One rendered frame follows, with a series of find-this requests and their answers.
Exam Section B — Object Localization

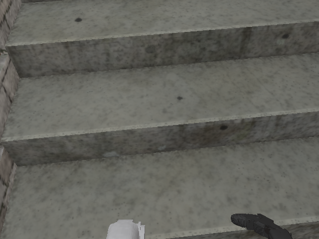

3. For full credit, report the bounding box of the robot right hand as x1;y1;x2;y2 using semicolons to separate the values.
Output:
230;213;293;239

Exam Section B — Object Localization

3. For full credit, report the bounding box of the left robot thigh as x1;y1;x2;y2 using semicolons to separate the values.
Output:
106;219;146;239

